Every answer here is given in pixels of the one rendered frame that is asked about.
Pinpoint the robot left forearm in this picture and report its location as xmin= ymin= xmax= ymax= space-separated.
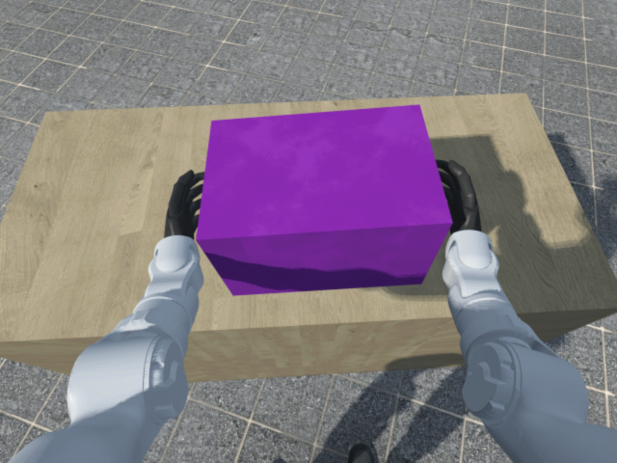
xmin=67 ymin=235 xmax=203 ymax=419

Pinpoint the robot left hand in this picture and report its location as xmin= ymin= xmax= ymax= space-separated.
xmin=164 ymin=170 xmax=204 ymax=240

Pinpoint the right robot upper arm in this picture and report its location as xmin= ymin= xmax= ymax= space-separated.
xmin=462 ymin=340 xmax=617 ymax=463

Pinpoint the carton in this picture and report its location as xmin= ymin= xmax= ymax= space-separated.
xmin=196 ymin=105 xmax=453 ymax=296

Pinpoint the pedestal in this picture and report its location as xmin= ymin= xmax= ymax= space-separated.
xmin=0 ymin=93 xmax=617 ymax=383

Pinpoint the robot right forearm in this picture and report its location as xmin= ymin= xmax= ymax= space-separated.
xmin=443 ymin=230 xmax=589 ymax=423

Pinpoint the left robot upper arm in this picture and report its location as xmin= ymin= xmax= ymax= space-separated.
xmin=8 ymin=336 xmax=188 ymax=463

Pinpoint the right robot foot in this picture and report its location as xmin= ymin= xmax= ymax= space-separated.
xmin=348 ymin=444 xmax=374 ymax=463

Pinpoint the robot right hand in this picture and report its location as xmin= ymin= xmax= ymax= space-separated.
xmin=436 ymin=160 xmax=482 ymax=234

